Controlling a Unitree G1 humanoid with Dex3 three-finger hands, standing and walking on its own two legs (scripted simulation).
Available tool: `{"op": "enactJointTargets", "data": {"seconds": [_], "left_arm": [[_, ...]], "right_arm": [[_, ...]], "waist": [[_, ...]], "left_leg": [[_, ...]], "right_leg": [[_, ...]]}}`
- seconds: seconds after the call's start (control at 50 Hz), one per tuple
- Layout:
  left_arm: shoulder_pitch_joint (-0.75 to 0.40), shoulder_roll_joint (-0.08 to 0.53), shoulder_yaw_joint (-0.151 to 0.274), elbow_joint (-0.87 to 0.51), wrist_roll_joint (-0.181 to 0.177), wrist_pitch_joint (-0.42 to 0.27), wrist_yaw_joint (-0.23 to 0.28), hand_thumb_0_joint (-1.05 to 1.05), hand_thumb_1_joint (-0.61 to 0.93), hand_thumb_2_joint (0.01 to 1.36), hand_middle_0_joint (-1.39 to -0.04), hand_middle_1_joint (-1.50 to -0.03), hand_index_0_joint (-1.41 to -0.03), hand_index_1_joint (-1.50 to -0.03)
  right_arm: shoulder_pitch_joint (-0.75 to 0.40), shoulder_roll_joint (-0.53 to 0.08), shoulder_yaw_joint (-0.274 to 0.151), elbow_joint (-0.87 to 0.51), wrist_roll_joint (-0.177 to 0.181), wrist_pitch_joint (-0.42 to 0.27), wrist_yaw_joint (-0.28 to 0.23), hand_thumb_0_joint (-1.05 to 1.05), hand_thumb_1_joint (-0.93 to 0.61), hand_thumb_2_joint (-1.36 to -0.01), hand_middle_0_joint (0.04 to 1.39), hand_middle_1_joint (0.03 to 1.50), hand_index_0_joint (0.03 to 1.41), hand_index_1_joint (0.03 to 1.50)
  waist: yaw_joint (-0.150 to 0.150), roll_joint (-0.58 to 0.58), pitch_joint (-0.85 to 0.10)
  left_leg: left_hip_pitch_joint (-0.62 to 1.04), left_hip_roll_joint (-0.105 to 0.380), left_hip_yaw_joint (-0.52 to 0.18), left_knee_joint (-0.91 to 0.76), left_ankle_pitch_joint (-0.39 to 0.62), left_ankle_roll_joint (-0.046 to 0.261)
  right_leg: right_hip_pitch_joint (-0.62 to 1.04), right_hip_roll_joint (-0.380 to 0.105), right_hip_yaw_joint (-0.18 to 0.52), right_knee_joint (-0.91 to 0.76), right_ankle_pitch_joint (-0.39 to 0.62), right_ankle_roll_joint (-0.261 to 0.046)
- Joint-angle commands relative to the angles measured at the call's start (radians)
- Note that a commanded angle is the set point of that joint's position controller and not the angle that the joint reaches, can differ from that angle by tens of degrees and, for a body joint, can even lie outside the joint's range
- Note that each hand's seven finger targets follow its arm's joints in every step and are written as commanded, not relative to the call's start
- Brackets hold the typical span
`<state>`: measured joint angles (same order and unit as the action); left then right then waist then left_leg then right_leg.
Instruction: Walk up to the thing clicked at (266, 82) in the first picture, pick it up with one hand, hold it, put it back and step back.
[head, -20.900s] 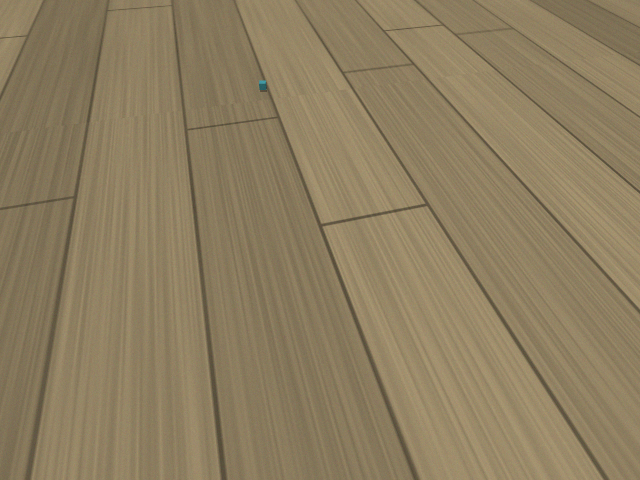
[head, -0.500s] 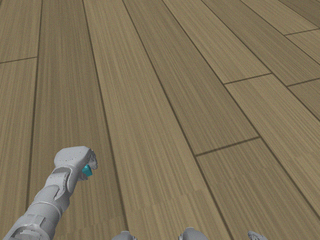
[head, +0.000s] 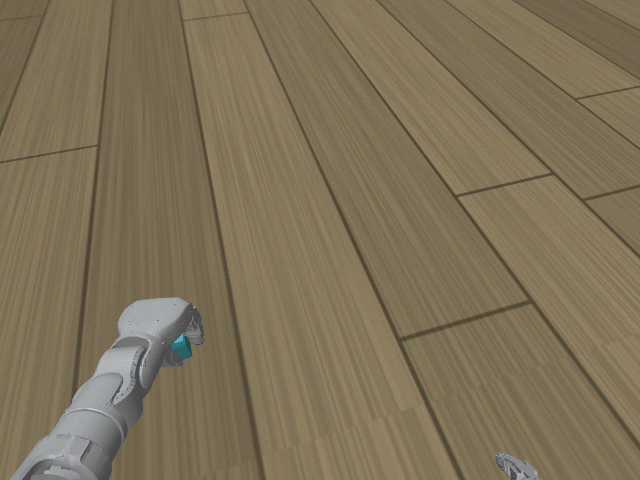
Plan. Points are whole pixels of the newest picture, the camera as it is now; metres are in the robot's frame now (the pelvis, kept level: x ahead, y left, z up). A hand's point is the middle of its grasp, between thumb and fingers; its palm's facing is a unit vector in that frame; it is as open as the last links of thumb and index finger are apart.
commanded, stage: hold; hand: left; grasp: from above
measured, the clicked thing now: (173, 343) +0.33 +0.22 -0.09
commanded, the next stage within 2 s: crouch in 1.52 s
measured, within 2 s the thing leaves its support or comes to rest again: neither
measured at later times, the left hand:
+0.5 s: hand (162, 355) +0.29 +0.21 -0.03, palm faces -0.45 -0.04 -0.89, open 5.2 cm
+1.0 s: hand (158, 359) +0.28 +0.21 -0.01, palm faces -0.45 -0.04 -0.89, open 5.1 cm
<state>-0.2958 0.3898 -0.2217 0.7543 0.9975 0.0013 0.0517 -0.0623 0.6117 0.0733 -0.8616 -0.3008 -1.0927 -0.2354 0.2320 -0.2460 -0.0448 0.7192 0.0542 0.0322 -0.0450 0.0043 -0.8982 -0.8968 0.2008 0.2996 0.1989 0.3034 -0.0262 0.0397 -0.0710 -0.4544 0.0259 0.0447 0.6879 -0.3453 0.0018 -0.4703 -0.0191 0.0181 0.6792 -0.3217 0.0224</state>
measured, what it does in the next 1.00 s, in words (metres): stands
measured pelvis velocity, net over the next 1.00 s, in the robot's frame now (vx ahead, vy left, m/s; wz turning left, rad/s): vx -0.01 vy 0.00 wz -0.01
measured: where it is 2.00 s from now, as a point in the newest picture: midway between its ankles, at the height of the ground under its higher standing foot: outside the picture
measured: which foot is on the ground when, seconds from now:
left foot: down 0.00-1.00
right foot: down 0.00-1.00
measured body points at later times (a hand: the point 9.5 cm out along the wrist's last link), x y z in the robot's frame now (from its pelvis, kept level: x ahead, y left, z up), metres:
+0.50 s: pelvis -0.01 +0.00 +0.01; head +0.01 -0.02 +0.46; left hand +0.31 +0.21 +0.02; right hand +0.13 -0.26 -0.11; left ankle +0.00 +0.12 -0.72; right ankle +0.01 -0.13 -0.72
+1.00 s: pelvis -0.01 +0.00 +0.02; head -0.01 -0.03 +0.47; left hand +0.30 +0.21 +0.04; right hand +0.13 -0.25 -0.10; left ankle +0.00 +0.12 -0.72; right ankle +0.01 -0.13 -0.72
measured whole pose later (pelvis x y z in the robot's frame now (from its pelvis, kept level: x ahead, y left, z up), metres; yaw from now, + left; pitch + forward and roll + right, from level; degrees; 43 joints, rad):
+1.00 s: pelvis -0.01 +0.00 +0.02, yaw +0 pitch +1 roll +1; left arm -0.23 0.40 -0.24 0.59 0.98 0.00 -0.06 -0.08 0.62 0.03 -0.91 -0.25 -1.14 -0.18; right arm 0.18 -0.25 -0.02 0.68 0.07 0.07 -0.06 0.01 -0.90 -0.90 0.20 0.30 0.20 0.30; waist 0.01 0.05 -0.02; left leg -0.27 0.02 0.06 0.51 -0.25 0.00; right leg -0.31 -0.02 0.03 0.53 -0.24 0.02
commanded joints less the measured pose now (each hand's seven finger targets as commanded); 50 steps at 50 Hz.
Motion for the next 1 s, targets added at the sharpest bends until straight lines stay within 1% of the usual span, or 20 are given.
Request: {"op": "enactJointTargets", "data": {"seconds": [0.0, 0.08, 0.16, 0.22, 0.26, 0.34, 0.38, 0.46, 0.52, 0.54, 0.56, 0.58, 0.6, 0.68, 0.74, 0.82, 0.9, 0.94, 0.96, 0.98], "left_arm": [[-0.297, 0.211, 0.101, -0.203, 0.004, 0.002, 0.02, 0.0, 0.752, 0.129, -0.993, -0.332, -1.102, -0.222], [-0.269, 0.198, 0.094, -0.202, 0.006, 0.004, 0.011, 0.0, 0.752, 0.109, -1.002, -0.311, -1.108, -0.205], [-0.286, 0.204, 0.096, -0.245, 0.009, 0.001, 0.002, 0.0, 0.753, 0.099, -1.0, -0.304, -1.107, -0.195], [-0.292, 0.194, 0.09, -0.249, 0.004, 0.005, -0.003, 0.0, 0.766, 0.114, -1.005, -0.318, -1.114, -0.208], [-0.306, 0.213, 0.1, -0.271, 0.005, 0.004, -0.005, 0.0, 0.772, 0.108, -1.013, -0.312, -1.122, -0.203], [-0.247, 0.192, 0.088, -0.231, 0.005, 0.009, -0.019, 0.0, 0.783, 0.112, -1.039, -0.295, -1.14, -0.194], [-0.291, 0.206, 0.093, -0.294, 0.001, 0.005, -0.024, 0.0, 0.77, 0.125, -1.029, -0.297, -1.126, -0.199], [-0.27, 0.195, 0.088, -0.294, -0.003, 0.007, -0.037, 0.0, 0.759, 0.09, -1.011, -0.29, -1.116, -0.184], [-0.277, 0.216, 0.101, -0.317, -0.003, 0.004, -0.044, 0.0, 0.739, 0.09, -1.01, -0.273, -1.108, -0.175], [-0.277, 0.219, 0.107, -0.324, -0.004, 0.003, -0.042, 0.0, 0.733, 0.093, -1.003, -0.286, -1.104, -0.185], [-0.272, 0.204, 0.093, -0.322, -0.004, 0.002, -0.044, 0.0, 0.74, 0.083, -1.005, -0.284, -1.108, -0.18], [-0.263, 0.191, 0.086, -0.321, -0.006, 0.002, -0.047, 0.0, 0.738, 0.077, -1.008, -0.276, -1.109, -0.175], [-0.262, 0.21, 0.101, -0.33, -0.002, 0.002, -0.045, 0.0, 0.753, 0.09, -1.02, -0.272, -1.119, -0.172], [-0.29, 0.206, 0.097, -0.362, -0.001, 0.001, -0.044, 0.0, 0.762, 0.11, -1.03, -0.289, -1.127, -0.191], [-0.283, 0.204, 0.094, -0.339, -0.01, 0.002, -0.047, 0.0, 0.772, 0.094, -1.022, -0.301, -1.13, -0.192], [-0.247, 0.207, 0.099, -0.323, -0.01, 0.003, -0.061, 0.0, 0.776, 0.083, -1.033, -0.28, -1.137, -0.176], [-0.256, 0.196, 0.081, -0.348, -0.022, 0.003, -0.077, 0.0, 0.791, 0.103, -1.043, -0.297, -1.148, -0.191], [-0.254, 0.198, 0.086, -0.35, -0.019, 0.001, -0.079, 0.0, 0.792, 0.072, -1.03, -0.298, -1.143, -0.184], [-0.234, 0.218, 0.109, -0.346, -0.02, -0.001, -0.078, 0.0, 0.787, 0.073, -1.035, -0.288, -1.144, -0.179], [-0.224, 0.215, 0.104, -0.342, -0.02, -0.002, -0.079, 0.0, 0.785, 0.067, -1.04, -0.272, -1.145, -0.166]], "right_arm": [[-0.029, -0.142, -0.047, -0.126, 0.003, -0.033, -0.01, 0.0, -0.898, -0.895, 0.2, 0.3, 0.2, 0.3], [-0.036, -0.142, -0.047, -0.135, 0.003, -0.025, -0.011, 0.0, -0.899, -0.896, 0.2, 0.3, 0.2, 0.3], [-0.043, -0.141, -0.049, -0.14, 0.004, -0.017, -0.011, 0.0, -0.899, -0.896, 0.2, 0.3, 0.2, 0.3], [-0.044, -0.141, -0.046, -0.139, 0.004, -0.013, -0.011, 0.0, -0.898, -0.895, 0.2, 0.3, 0.2, 0.3], [-0.052, -0.14, -0.045, -0.143, 0.005, -0.011, -0.012, 0.0, -0.899, -0.896, 0.2, 0.3, 0.2, 0.3], [-0.074, -0.139, -0.041, -0.152, 0.008, -0.006, -0.014, 0.0, -0.901, -0.898, 0.2, 0.3, 0.2, 0.3], [-0.082, -0.137, -0.038, -0.162, 0.008, -0.004, -0.014, 0.0, -0.9, -0.897, 0.2, 0.3, 0.2, 0.3], [-0.096, -0.136, -0.035, -0.17, 0.01, -0.002, -0.016, 0.0, -0.899, -0.897, 0.2, 0.3, 0.2, 0.3], [-0.113, -0.131, -0.03, -0.177, 0.013, -0.002, -0.018, 0.0, -0.9, -0.898, 0.2, 0.3, 0.2, 0.3], [-0.111, -0.134, -0.03, -0.176, 0.012, -0.001, -0.019, 0.0, -0.9, -0.898, 0.2, 0.3, 0.2, 0.3], [-0.121, -0.13, -0.028, -0.179, 0.013, -0.002, -0.02, 0.0, -0.9, -0.898, 0.2, 0.3, 0.2, 0.3], [-0.111, -0.135, -0.029, -0.179, 0.013, -0.004, -0.02, 0.0, -0.901, -0.898, 0.2, 0.3, 0.2, 0.3], [-0.118, -0.134, -0.03, -0.178, 0.014, -0.004, -0.021, 0.0, -0.899, -0.898, 0.2, 0.3, 0.2, 0.3], [-0.119, -0.131, -0.028, -0.175, 0.015, -0.005, -0.023, 0.0, -0.902, -0.899, 0.2, 0.3, 0.2, 0.3], [-0.122, -0.132, -0.025, -0.168, 0.014, -0.007, -0.025, 0.0, -0.901, -0.898, 0.2, 0.3, 0.2, 0.3], [-0.142, -0.127, -0.021, -0.177, 0.017, -0.006, -0.026, 0.0, -0.9, -0.898, 0.2, 0.3, 0.2, 0.3], [-0.152, -0.128, -0.017, -0.185, 0.018, -0.007, -0.027, 0.0, -0.901, -0.898, 0.2, 0.3, 0.2, 0.3], [-0.151, -0.125, -0.017, -0.188, 0.018, -0.009, -0.027, 0.0, -0.9, -0.899, 0.2, 0.3, 0.2, 0.3], [-0.152, -0.128, -0.017, -0.186, 0.018, -0.007, -0.028, 0.0, -0.901, -0.899, 0.2, 0.3, 0.2, 0.3], [-0.157, -0.125, -0.016, -0.19, 0.019, -0.007, -0.028, 0.0, -0.901, -0.899, 0.2, 0.3, 0.2, 0.3]], "waist": [[0.019, -0.015, -0.253], [0.009, -0.038, -0.24], [0.02, -0.026, -0.253], [0.005, -0.034, -0.243], [0.016, -0.012, -0.247], [0.021, -0.048, -0.205], [0.027, -0.023, -0.207], [0.021, -0.036, -0.188], [0.034, -0.023, -0.188], [0.032, -0.016, -0.195], [0.033, -0.026, -0.18], [0.02, -0.036, -0.184], [0.034, -0.024, -0.193], [0.032, -0.014, -0.218], [0.024, -0.024, -0.189], [0.043, -0.039, -0.164], [0.04, -0.031, -0.154], [0.038, -0.046, -0.152], [0.048, -0.041, -0.152], [0.047, -0.028, -0.14]], "left_leg": [[0.155, -0.039, -0.017, -0.098, 0.302, -0.002], [0.175, -0.037, -0.017, -0.111, 0.325, 0.002], [0.204, -0.039, -0.01, -0.124, 0.349, 0.005], [0.21, -0.038, -0.009, -0.131, 0.348, 0.008], [0.219, -0.038, -0.007, -0.141, 0.347, 0.006], [0.213, -0.04, -0.006, -0.16, 0.312, 0.01], [0.216, -0.041, -0.004, -0.173, 0.282, 0.01], [0.228, -0.039, -0.003, -0.19, 0.258, 0.011], [0.227, -0.043, -0.001, -0.203, 0.229, 0.011], [0.235, -0.041, -0.001, -0.205, 0.23, 0.01], [0.234, -0.04, -0.003, -0.211, 0.227, 0.009], [0.243, -0.037, -0.004, -0.21, 0.225, 0.011], [0.249, -0.036, -0.006, -0.216, 0.241, 0.009], [0.272, -0.039, -0.002, -0.217, 0.266, 0.01], [0.268, -0.034, -0.005, -0.225, 0.257, 0.009], [0.258, -0.039, 0.0, -0.239, 0.228, 0.011], [0.268, -0.034, -0.006, -0.252, 0.223, 0.009], [0.264, -0.037, -0.003, -0.252, 0.219, 0.013], [0.266, -0.038, -0.001, -0.254, 0.216, 0.012], [0.261, -0.037, -0.002, -0.261, 0.212, 0.009]], "right_leg": [[0.138, 0.047, -0.007, -0.105, 0.253, -0.029], [0.151, 0.047, -0.011, -0.115, 0.279, -0.028], [0.169, 0.045, -0.011, -0.126, 0.306, -0.027], [0.171, 0.044, -0.009, -0.137, 0.311, -0.024], [0.18, 0.045, -0.011, -0.142, 0.304, -0.027], [0.185, 0.041, -0.012, -0.167, 0.272, -0.023], [0.185, 0.041, -0.009, -0.177, 0.242, -0.026], [0.181, 0.041, -0.008, -0.194, 0.215, -0.026], [0.194, 0.038, -0.005, -0.209, 0.18, -0.026], [0.193, 0.04, -0.005, -0.207, 0.182, -0.027], [0.188, 0.042, -0.007, -0.211, 0.175, -0.028], [0.191, 0.042, -0.004, -0.21, 0.178, -0.028], [0.2, 0.043, -0.01, -0.208, 0.188, -0.03], [0.212, 0.041, -0.006, -0.212, 0.215, -0.028], [0.203, 0.045, -0.011, -0.22, 0.205, -0.027], [0.216, 0.039, -0.01, -0.24, 0.17, -0.027], [0.21, 0.044, -0.014, -0.243, 0.164, -0.03], [0.211, 0.04, -0.01, -0.249, 0.164, -0.026], [0.22, 0.04, -0.01, -0.252, 0.159, -0.027], [0.216, 0.041, -0.012, -0.251, 0.151, -0.032]]}}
